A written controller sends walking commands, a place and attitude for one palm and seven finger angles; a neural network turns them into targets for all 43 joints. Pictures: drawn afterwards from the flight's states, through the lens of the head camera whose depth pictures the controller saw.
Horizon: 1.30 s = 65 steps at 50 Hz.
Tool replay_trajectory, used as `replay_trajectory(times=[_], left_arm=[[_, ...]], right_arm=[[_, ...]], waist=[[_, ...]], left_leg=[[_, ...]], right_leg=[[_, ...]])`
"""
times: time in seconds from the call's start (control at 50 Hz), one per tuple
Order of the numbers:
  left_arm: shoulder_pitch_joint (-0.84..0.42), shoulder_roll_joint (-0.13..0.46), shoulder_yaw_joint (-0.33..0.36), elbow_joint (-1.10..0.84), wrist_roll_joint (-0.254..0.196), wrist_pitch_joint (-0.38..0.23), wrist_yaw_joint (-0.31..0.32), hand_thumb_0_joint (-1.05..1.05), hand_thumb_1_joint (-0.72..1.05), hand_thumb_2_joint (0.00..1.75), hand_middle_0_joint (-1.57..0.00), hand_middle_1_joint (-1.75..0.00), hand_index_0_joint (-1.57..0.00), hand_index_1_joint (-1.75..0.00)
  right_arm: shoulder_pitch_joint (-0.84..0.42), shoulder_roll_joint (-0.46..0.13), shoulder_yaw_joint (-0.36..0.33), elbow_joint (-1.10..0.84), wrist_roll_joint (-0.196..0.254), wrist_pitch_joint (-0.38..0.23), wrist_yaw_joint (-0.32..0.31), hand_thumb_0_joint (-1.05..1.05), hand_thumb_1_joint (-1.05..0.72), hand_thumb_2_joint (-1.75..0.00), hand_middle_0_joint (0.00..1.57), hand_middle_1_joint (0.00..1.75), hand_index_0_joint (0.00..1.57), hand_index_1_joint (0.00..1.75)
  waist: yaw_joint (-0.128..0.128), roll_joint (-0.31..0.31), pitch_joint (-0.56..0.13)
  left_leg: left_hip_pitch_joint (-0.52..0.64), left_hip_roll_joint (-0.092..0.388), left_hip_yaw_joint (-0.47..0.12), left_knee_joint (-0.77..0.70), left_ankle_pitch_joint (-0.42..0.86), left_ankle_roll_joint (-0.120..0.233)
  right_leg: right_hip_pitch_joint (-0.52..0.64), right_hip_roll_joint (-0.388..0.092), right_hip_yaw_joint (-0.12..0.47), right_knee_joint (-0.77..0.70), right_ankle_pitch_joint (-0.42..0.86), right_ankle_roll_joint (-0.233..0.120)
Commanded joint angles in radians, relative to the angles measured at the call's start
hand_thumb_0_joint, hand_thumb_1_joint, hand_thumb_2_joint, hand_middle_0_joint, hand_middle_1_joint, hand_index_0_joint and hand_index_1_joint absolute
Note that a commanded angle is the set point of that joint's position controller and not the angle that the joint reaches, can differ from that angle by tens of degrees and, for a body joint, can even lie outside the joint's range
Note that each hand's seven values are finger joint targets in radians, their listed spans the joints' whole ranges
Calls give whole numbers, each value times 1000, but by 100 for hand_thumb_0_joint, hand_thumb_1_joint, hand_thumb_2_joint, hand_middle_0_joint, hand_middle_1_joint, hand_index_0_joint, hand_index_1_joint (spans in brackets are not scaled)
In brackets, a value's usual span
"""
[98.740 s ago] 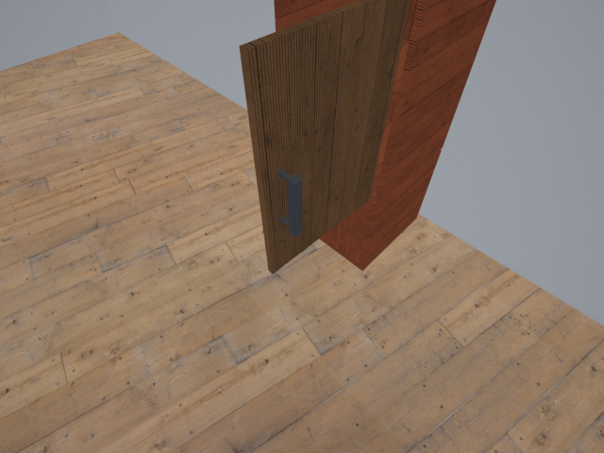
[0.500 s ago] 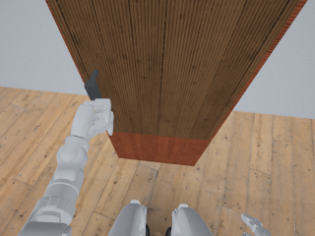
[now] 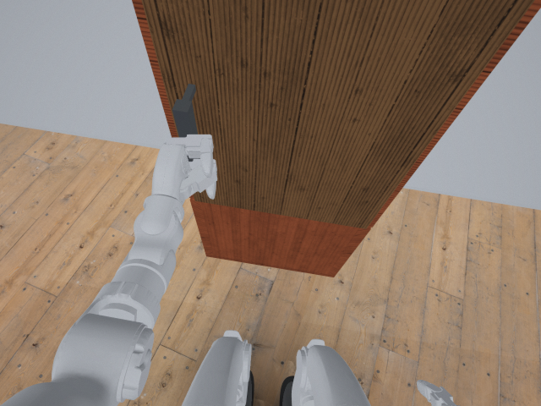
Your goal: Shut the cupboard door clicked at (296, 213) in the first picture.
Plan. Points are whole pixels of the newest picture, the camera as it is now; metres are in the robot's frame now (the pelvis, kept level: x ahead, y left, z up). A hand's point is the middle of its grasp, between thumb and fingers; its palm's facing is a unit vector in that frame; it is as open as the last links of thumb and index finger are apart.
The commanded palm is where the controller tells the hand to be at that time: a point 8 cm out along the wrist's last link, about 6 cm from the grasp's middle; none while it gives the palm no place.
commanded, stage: pull the fist back off the door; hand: left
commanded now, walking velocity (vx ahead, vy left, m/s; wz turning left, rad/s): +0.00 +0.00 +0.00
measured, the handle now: (194, 135) +0.51 +0.14 +0.05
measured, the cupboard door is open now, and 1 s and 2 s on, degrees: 0 0 0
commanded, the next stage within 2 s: draw the hand back to the body in 0.76 s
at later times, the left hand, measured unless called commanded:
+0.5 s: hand (229, 180) +0.43 +0.08 +0.04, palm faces -0.05 -1.00 -0.01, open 3.1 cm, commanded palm +0.39 +0.14 +0.05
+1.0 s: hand (211, 204) +0.37 +0.10 +0.07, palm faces -0.05 -1.00 -0.02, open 3.1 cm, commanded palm +0.34 +0.16 +0.08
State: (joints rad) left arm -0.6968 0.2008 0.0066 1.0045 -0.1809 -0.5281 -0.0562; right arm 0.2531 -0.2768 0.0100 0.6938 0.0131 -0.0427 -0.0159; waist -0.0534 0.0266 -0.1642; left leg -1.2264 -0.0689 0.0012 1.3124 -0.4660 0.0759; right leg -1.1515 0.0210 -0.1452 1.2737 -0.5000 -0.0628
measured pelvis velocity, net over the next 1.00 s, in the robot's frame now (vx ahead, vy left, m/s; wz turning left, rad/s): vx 0.06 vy -0.01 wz -0.03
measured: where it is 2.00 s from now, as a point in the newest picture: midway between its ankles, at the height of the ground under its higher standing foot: outside the picture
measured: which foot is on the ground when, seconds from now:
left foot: down 0.00-1.00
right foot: down 0.00-1.00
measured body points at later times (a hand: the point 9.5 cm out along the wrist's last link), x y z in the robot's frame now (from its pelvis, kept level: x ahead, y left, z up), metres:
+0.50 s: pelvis +0.02 +0.00 +0.02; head +0.12 +0.00 +0.46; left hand +0.43 +0.14 +0.05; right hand +0.07 -0.26 -0.10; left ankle +0.08 +0.06 -0.61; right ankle +0.06 -0.09 -0.61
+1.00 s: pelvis +0.06 -0.01 +0.02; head +0.15 -0.01 +0.46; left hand +0.37 +0.15 +0.07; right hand +0.26 -0.24 -0.07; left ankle +0.08 +0.06 -0.61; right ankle +0.06 -0.09 -0.61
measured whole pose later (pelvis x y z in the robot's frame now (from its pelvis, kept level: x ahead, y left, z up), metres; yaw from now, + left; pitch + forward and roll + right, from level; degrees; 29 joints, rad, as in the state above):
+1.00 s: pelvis +0.06 -0.01 +0.02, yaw -2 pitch +20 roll -2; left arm 0.00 0.14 -0.04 0.23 -0.12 -0.46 -0.02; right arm 0.13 -0.22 -0.01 0.50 0.01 0.03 0.03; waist 0.01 0.03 -0.17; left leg -1.03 -0.04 0.03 1.24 -0.56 0.08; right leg -0.98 0.06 -0.10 1.21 -0.58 -0.08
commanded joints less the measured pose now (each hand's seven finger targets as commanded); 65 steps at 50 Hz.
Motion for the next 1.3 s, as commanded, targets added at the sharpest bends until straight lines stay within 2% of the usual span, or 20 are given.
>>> replay_trajectory(times=[0.0,0.06,0.1,0.16,0.24,0.32,0.4,0.48,0.54,0.6,0.66,0.74,0.8,0.84,0.9,0.94,1.06,1.1,1.12,1.28], left_arm=[[-645,-3,17,-217,71,-64,164,0,90,90,-130,-150,-130,-150],[-639,83,29,-205,182,-127,170,0,90,90,-130,-150,-130,-150],[-591,56,1,-188,200,-148,155,0,90,90,-130,-150,-130,-150],[-510,60,48,-180,133,-140,125,0,90,90,-130,-150,-130,-150],[-389,67,98,-196,53,-103,94,0,90,90,-130,-150,-130,-150],[-247,60,102,-222,72,-108,98,0,90,90,-130,-150,-130,-150],[-20,78,144,-303,78,-118,104,0,90,90,-130,-150,-130,-150],[119,56,116,-477,68,-116,97,0,90,90,-130,-150,-130,-150],[207,42,73,-661,59,-128,84,0,90,90,-130,-150,-130,-150],[348,-26,-12,-800,45,-128,62,0,90,90,-130,-150,-130,-150],[477,-62,-68,-837,40,-97,36,0,90,90,-130,-150,-130,-150],[418,-62,-95,-841,60,-61,28,0,90,90,-130,-150,-130,-150],[419,-32,-50,-851,64,-55,34,0,90,90,-130,-150,-130,-150],[400,-9,-30,-912,61,-60,43,0,90,90,-130,-150,-130,-150],[517,50,37,-1036,45,-52,49,0,90,90,-130,-150,-130,-150],[609,83,61,-1100,30,-12,43,0,90,90,-130,-150,-130,-150],[775,40,3,-1092,-3,150,-34,0,90,90,-130,-150,-130,-150],[781,41,18,-1095,-32,173,-58,0,90,90,-130,-150,-130,-150],[802,73,63,-1105,-48,174,-63,0,90,90,-130,-150,-130,-150],[845,185,156,-1341,-73,114,-71,0,90,90,-127,-147,-127,-147]], right_arm=[[82,-167,-59,-80,-28,-30,24,0,-90,-90,20,30,20,30],[95,-170,-64,-80,-41,-21,42,0,-90,-90,20,30,20,30],[87,-167,-65,-89,-41,-15,52,0,-90,-90,20,30,20,30],[69,-170,-63,-111,-28,-8,51,0,-90,-90,20,30,20,30],[57,-165,-58,-143,-14,-4,44,0,-90,-90,20,30,20,30],[55,-150,-55,-159,-17,9,50,0,-90,-90,20,30,20,30],[52,-140,-61,-196,-20,31,63,0,-90,-90,20,30,20,30],[37,-127,-66,-229,-14,47,69,0,-90,-90,20,30,20,30],[27,-121,-72,-253,-10,47,64,0,-90,-90,20,30,20,30],[13,-109,-77,-255,-6,39,65,0,-90,-90,20,30,20,30],[5,-102,-77,-255,0,36,60,0,-90,-90,20,30,20,30],[-10,-100,-73,-252,-4,37,45,0,-90,-90,20,30,20,30],[-33,-94,-71,-258,-10,37,40,0,-90,-90,20,30,20,30],[-39,-91,-70,-267,-13,32,36,0,-90,-90,20,30,20,30],[-49,-83,-71,-293,-6,36,41,0,-90,-90,20,30,20,30],[-38,-80,-65,-318,4,42,38,0,-90,-90,20,30,20,30],[-48,-76,-37,-366,32,49,13,0,-90,-90,20,30,20,30],[-54,-81,-33,-372,35,38,-1,0,-90,-90,20,30,20,30],[-56,-85,-31,-374,34,31,-8,0,-90,-90,20,30,20,30],[-68,-72,-20,-385,34,-32,-25,0,-90,-90,20,30,20,30]], waist=[[-152,47,-407],[-142,62,-419],[-134,62,-406],[-97,72,-398],[-71,-5,-376],[-49,-43,-326],[7,-65,-355],[26,-38,-390],[26,-28,-431],[21,13,-437],[1,-18,-368],[-26,-30,-278],[-2,-39,-338],[15,13,-404],[69,54,-522],[82,54,-549],[28,-89,-252],[13,-145,-191],[22,-156,-183],[58,69,-212]], left_leg=[[456,68,-239,-269,-248,-61],[437,68,-223,-259,-242,-58],[443,71,-227,-269,-269,-60],[453,76,-232,-303,-290,-66],[387,67,-183,-311,-268,-59],[334,62,-134,-300,-196,-50],[341,64,-94,-287,-42,-51],[392,68,-72,-277,88,-51],[456,71,-71,-266,196,-51],[545,79,-78,-253,317,-58],[547,82,-85,-241,373,-56],[484,72,-95,-220,296,-50],[477,63,-92,-201,288,-54],[509,58,-92,-187,337,-58],[611,60,-89,-213,441,-70],[640,60,-85,-244,484,-64],[523,60,-57,-353,290,-37],[500,56,-58,-366,217,-32],[490,54,-57,-372,196,-34],[646,53,-54,-455,246,-38]], right_leg=[[-49,-6,117,-175,-22,30],[-39,-5,129,-172,-40,25],[-38,-3,133,-181,-58,24],[2,1,140,-195,-73,20],[104,5,153,-241,-106,24],[156,3,157,-255,-90,25],[242,9,158,-252,-2,22],[299,13,160,-248,116,24],[341,16,157,-231,230,23],[327,16,146,-222,324,25],[301,14,138,-224,362,31],[248,12,137,-214,313,28],[273,9,140,-196,318,24],[289,10,144,-176,352,20],[380,12,148,-186,421,18],[465,18,155,-217,467,21],[554,9,166,-367,422,49],[567,-4,184,-417,370,66],[592,-13,200,-437,352,68],[645,1,177,-466,315,33]])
